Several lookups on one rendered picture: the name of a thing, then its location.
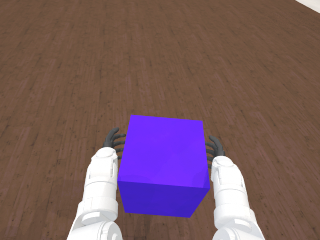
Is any right robot forearm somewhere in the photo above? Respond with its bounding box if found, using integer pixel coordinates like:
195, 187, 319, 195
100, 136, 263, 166
211, 156, 265, 240

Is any right robot upper arm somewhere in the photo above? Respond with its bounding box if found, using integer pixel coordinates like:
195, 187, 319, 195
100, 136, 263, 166
212, 226, 263, 240

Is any left robot upper arm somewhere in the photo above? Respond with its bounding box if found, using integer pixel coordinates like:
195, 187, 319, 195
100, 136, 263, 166
67, 220, 123, 240

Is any robot right hand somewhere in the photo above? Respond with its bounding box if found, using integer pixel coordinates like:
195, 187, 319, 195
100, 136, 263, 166
205, 135, 226, 169

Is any carton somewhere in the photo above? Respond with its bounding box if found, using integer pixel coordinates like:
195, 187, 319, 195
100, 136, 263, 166
117, 115, 210, 218

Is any left robot forearm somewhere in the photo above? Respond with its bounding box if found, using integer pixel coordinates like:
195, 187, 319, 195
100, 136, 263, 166
67, 147, 118, 239

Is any robot left hand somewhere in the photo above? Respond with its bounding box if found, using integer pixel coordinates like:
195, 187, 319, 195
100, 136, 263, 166
102, 127, 126, 160

